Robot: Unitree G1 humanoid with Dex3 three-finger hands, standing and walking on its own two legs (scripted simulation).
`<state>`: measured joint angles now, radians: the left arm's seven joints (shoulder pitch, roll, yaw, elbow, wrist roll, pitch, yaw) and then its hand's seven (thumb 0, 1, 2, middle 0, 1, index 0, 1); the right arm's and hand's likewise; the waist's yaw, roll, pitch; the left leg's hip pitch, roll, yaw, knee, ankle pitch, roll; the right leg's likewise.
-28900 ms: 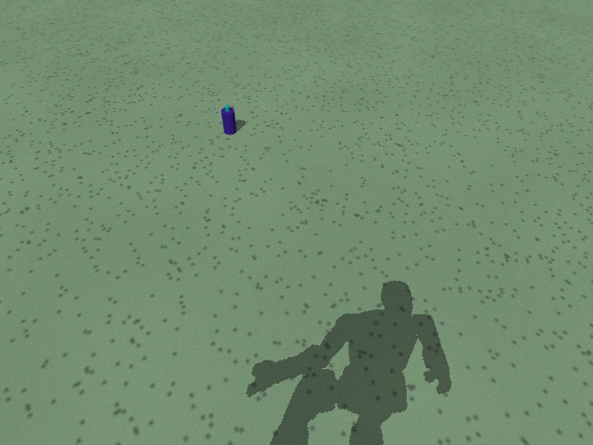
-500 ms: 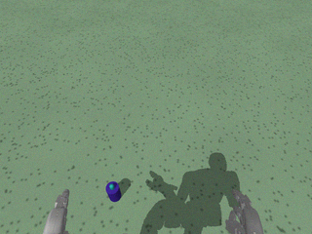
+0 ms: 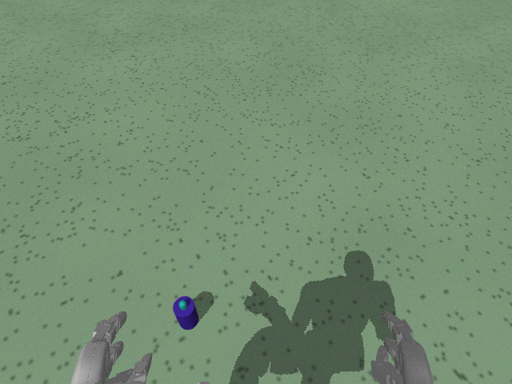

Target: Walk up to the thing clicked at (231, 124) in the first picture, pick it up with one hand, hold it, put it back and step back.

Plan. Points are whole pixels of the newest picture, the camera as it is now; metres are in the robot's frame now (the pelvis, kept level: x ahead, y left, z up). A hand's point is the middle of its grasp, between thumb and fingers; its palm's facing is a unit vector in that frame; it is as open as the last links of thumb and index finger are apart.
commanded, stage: stand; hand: left
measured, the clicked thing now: (185, 311) +0.46 +0.23 -0.64
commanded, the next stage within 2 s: none
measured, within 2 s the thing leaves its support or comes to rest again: neither
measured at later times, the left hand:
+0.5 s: hand out of the picture +0.08 +0.26 -0.11, palm faces +0.00 -0.94 -0.35, open 7.4 cm
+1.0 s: hand out of the picture +0.02 +0.27 -0.10, palm faces -0.01 -0.93 -0.36, open 7.4 cm
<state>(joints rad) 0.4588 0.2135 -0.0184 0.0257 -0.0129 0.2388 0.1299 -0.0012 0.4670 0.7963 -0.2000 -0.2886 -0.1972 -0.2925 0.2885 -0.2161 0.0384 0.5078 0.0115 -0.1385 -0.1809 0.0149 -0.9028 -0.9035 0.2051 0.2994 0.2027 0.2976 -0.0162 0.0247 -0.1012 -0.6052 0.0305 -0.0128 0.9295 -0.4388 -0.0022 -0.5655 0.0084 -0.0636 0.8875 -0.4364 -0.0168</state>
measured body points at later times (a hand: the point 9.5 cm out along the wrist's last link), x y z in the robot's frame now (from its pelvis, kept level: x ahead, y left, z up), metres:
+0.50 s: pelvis +0.00 +0.01 +0.04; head +0.00 +0.02 +0.49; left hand +0.08 +0.30 -0.08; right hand +0.08 -0.27 -0.09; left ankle +0.02 +0.12 -0.69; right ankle +0.01 -0.11 -0.69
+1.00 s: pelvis -0.02 +0.01 +0.06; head -0.02 +0.00 +0.50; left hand +0.02 +0.31 -0.08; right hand +0.05 -0.28 -0.09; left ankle +0.02 +0.12 -0.69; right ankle +0.01 -0.11 -0.69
